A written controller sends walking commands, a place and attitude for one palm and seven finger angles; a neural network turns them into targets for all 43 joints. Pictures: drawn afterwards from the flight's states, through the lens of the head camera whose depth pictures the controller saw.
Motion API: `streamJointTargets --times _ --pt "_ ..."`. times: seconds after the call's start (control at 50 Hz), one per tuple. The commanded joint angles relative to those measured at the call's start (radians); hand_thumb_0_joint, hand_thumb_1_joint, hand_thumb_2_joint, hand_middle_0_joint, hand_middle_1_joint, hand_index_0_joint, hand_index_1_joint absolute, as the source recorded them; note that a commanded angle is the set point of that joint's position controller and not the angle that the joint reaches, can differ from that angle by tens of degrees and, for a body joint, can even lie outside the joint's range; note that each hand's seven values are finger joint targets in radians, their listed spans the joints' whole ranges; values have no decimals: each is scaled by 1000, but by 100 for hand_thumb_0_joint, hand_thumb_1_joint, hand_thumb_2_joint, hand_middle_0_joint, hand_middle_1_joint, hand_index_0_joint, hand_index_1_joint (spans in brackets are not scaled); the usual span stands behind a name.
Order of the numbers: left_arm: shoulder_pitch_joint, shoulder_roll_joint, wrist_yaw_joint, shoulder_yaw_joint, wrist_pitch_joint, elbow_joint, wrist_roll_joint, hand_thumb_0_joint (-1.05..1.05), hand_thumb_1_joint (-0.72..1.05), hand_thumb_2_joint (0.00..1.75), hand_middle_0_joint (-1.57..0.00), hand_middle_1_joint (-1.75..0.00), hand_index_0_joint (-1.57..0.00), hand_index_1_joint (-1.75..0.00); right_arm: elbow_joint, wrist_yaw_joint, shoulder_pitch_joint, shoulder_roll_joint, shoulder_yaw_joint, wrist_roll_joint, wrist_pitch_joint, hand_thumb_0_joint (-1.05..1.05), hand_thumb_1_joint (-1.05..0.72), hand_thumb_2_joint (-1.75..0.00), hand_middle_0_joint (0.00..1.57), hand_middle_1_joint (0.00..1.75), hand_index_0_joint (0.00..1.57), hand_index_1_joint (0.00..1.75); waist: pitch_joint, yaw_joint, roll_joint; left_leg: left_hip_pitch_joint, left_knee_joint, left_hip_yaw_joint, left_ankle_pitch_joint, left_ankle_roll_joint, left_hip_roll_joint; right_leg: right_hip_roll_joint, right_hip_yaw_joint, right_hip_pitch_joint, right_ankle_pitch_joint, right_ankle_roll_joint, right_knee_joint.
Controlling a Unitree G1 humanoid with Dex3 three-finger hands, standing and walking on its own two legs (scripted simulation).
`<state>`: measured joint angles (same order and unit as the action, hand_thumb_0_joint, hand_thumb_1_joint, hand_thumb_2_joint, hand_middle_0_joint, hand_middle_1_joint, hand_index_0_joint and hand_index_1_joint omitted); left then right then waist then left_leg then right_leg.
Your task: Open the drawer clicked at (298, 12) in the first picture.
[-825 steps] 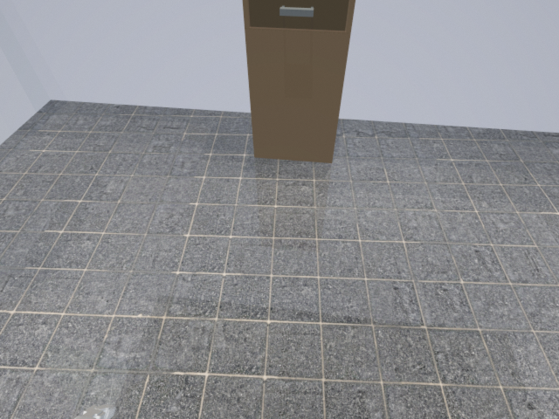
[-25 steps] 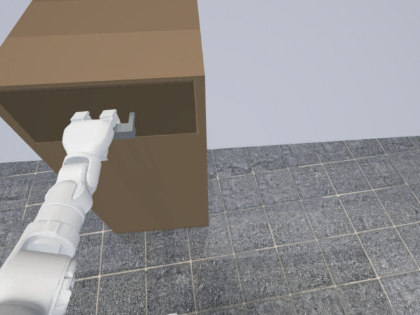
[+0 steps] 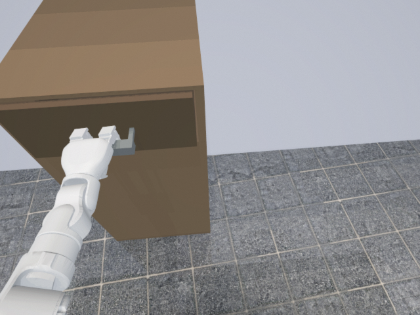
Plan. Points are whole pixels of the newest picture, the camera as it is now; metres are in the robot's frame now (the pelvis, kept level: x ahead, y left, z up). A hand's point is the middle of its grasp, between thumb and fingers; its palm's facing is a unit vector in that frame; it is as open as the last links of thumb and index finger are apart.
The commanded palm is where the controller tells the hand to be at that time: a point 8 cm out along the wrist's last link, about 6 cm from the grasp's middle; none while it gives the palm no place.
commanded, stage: pull the drawer open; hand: left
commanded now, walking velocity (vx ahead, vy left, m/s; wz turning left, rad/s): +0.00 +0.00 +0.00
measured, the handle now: (104, 141) +0.47 +0.23 +0.04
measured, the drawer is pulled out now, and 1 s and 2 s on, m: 0.02 0.10 0.19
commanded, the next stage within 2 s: none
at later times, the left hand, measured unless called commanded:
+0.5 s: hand (95, 200) +0.33 +0.23 +0.02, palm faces -0.03 -0.07 -1.00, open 6.2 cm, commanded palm +0.31 +0.23 +0.08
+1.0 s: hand (93, 204) +0.33 +0.23 +0.02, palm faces -0.04 -0.05 -1.00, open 6.2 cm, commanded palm +0.31 +0.23 +0.08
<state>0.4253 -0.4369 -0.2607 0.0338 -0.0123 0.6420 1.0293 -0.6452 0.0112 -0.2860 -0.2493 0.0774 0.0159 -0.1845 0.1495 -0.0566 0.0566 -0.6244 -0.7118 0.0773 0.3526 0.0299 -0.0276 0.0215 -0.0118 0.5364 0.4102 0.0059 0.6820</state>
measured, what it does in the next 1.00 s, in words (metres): stands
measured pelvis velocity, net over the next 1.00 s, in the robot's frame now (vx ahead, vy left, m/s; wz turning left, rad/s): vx -0.02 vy -0.02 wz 0.05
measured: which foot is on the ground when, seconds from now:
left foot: down 0.00-1.00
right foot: down 0.00-1.00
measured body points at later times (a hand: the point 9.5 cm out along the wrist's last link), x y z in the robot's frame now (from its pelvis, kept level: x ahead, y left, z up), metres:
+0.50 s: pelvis +0.01 -0.01 +0.00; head +0.05 -0.03 +0.45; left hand +0.33 +0.23 +0.08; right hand +0.17 -0.25 -0.12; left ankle -0.01 +0.10 -0.71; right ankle -0.06 -0.12 -0.71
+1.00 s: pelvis -0.02 -0.02 +0.00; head +0.02 -0.04 +0.45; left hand +0.32 +0.23 +0.08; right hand +0.11 -0.27 -0.13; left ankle -0.01 +0.10 -0.71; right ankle -0.06 -0.12 -0.71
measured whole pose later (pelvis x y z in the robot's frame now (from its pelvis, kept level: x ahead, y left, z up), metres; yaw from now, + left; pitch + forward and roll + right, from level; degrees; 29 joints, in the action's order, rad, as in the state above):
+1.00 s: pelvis -0.02 -0.02 +0.00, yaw +3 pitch +10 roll +0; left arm 0.30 -0.41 -0.25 0.07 0.01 0.53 1.02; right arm -0.67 0.06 -0.21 -0.25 0.05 0.01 -0.15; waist 0.11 -0.01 0.06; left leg -0.57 -0.71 0.03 0.32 0.01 -0.02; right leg 0.01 0.03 0.49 0.41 0.03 0.72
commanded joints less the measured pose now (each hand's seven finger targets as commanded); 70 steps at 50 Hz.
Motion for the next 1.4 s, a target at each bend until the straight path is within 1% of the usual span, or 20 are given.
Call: streamJointTargets --times 0.0,0.1,0.14,0.2,0.24,0.3,0.32,0.48,0.5,0.52,0.6,0.62,0.76,0.9,1.08,1.12,1.22,1.28,1.3,1.38 --pt "132 -135 -29 -40 -6 -273 -31 0 90 90 -40 -135 -40 -135 111 5 10 -140 45 -4 33 0 -90 -90 20 30 20 30 349 43 -10 362 9 -52 -659 17 20 37 37 -111 -576 24 -34" --pt "68 -157 -26 -63 -37 -339 -33 0 90 90 -40 -135 -40 -135 123 8 38 -141 37 -5 41 0 -90 -90 20 30 20 30 339 56 -26 360 19 -54 -632 15 22 34 40 -134 -561 24 -35" --pt "55 -106 -25 -20 -46 -372 -32 0 90 90 -40 -135 -40 -135 128 8 53 -134 36 -5 45 0 -90 -90 20 30 20 30 324 49 -11 384 19 -60 -645 13 20 34 46 -109 -544 24 -37" --pt "-8 -121 -20 -39 -51 -410 -36 0 90 90 -40 -135 -40 -135 132 7 70 -133 31 -8 49 0 -90 -90 20 30 20 30 333 63 -12 396 16 -62 -671 13 19 31 44 -127 -563 24 -33" --pt "-27 -79 -17 -4 -56 -438 -37 0 90 90 -40 -135 -40 -135 140 6 86 -129 28 -9 52 0 -90 -90 20 30 20 30 309 56 -29 394 18 -65 -659 12 19 31 49 -116 -555 22 -35" --pt "-69 -122 -15 -45 -55 -475 -34 0 90 90 -40 -135 -40 -135 145 7 102 -127 23 -12 58 0 -90 -90 20 30 20 30 319 74 -13 396 15 -62 -676 11 22 27 42 -141 -585 23 -28" --pt "-98 -90 -13 -22 -56 -488 -40 0 90 90 -40 -135 -40 -135 152 6 110 -124 21 -13 60 0 -90 -90 20 30 20 30 312 74 -22 394 17 -59 -665 11 25 27 45 -145 -589 22 -30" --pt "-230 -127 -24 -76 -42 -592 -43 0 90 90 -40 -135 -40 -135 164 10 158 -119 13 -20 77 0 -90 -90 20 30 20 30 303 95 -52 373 23 -54 -630 10 33 19 34 -194 -630 21 -29" --pt "-52 -125 -31 -44 -40 -586 -33 0 90 90 -40 -135 -40 -135 140 16 151 -123 8 -19 72 0 -90 -90 20 30 20 30 267 51 -31 368 19 -57 -582 8 36 16 35 -146 -605 20 -29" --pt "29 -116 -36 -33 -40 -548 -24 0 90 90 -40 -135 -40 -135 127 23 138 -119 12 -19 73 0 -90 -90 20 30 20 30 238 35 -28 359 15 -55 -526 9 39 20 41 -109 -553 20 -33" --pt "40 -151 -47 -57 -37 -494 3 0 90 90 -40 -135 -40 -135 113 34 135 -116 15 -21 71 0 -90 -90 20 30 20 30 300 61 -13 361 13 -50 -507 8 49 19 31 -133 -547 29 -28" --pt "48 -118 -45 -29 -36 -483 -1 0 90 90 -40 -135 -40 -135 111 35 135 -113 16 -22 72 0 -90 -90 20 30 20 30 291 55 -27 359 11 -48 -496 10 51 19 34 -131 -551 28 -30" --pt "120 -135 -29 -29 -15 -383 -8 0 90 90 -40 -135 -40 -135 106 49 137 -112 14 -15 66 0 -90 -90 20 30 20 30 252 48 -65 300 21 -44 -384 16 62 15 23 -128 -501 25 -47" --pt "176 -216 -21 -86 28 -308 -15 0 90 90 -40 -135 -40 -135 100 62 117 -119 12 -9 68 0 -90 -90 20 30 20 30 260 61 -75 241 34 -37 -310 20 69 6 0 -164 -467 19 -60" --pt "243 -186 -52 -59 54 -241 -9 0 90 90 -40 -135 -40 -135 89 58 87 -122 22 -1 75 0 -90 -90 20 30 20 30 239 45 -57 242 45 -47 -244 19 61 17 13 -88 -314 29 -72" --pt "264 -168 -62 -37 53 -246 -4 0 90 90 -40 -135 -40 -135 90 55 86 -120 24 1 77 0 -90 -90 20 30 20 30 233 42 -22 256 48 -49 -231 17 59 19 19 -59 -285 32 -70" --pt "289 -150 -72 -18 39 -223 -4 0 90 90 -40 -135 -40 -135 87 55 78 -122 24 3 78 0 -90 -90 20 30 20 30 242 39 -47 258 52 -52 -226 20 57 20 20 -60 -275 31 -74" --pt "134 -139 -69 -38 26 -266 -18 0 90 90 -40 -135 -40 -135 109 47 95 -122 26 3 77 0 -90 -90 20 30 20 30 281 72 -60 277 61 -51 -274 18 53 24 22 -115 -313 37 -74" --pt "85 -123 -67 -29 26 -312 -27 0 90 90 -40 -135 -40 -135 122 43 105 -118 24 4 79 0 -90 -90 20 30 20 30 293 85 -31 289 64 -48 -297 17 52 24 24 -126 -338 38 -66" --pt "-157 -94 -58 -39 8 -438 -58 0 90 90 -40 -135 -40 -135 158 27 150 -119 19 2 88 0 -90 -90 20 30 20 30 262 104 -60 292 77 -50 -342 14 41 26 31 -158 -377 37 -67"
